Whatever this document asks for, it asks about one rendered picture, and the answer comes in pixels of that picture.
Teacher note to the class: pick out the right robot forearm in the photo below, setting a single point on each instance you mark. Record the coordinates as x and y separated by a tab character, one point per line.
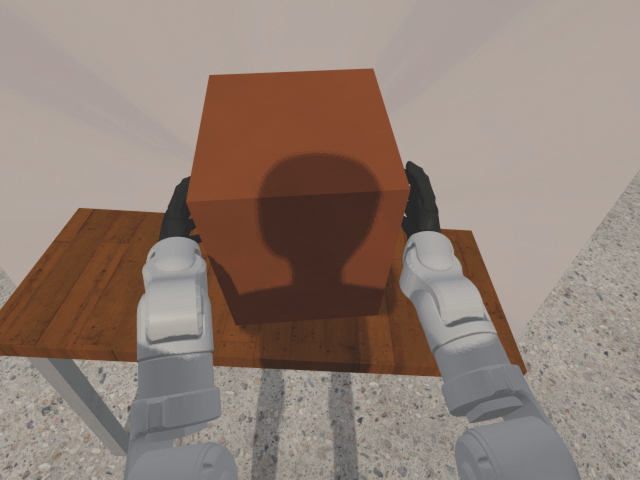
479	380

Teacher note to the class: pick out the table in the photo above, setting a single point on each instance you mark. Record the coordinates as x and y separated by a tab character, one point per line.
80	301

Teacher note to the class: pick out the robot right upper arm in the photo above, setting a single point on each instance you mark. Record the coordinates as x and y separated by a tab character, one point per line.
519	449

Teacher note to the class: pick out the robot left hand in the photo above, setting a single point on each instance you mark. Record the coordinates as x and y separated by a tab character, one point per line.
176	222

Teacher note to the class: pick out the carton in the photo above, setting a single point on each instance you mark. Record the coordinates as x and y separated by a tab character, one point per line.
298	193

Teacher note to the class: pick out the robot right hand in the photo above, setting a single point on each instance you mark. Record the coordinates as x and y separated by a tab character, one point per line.
421	209

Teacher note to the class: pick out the left robot forearm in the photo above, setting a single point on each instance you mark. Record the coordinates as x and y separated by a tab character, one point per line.
176	393

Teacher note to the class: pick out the robot left upper arm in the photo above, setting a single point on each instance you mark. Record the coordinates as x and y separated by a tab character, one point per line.
203	461

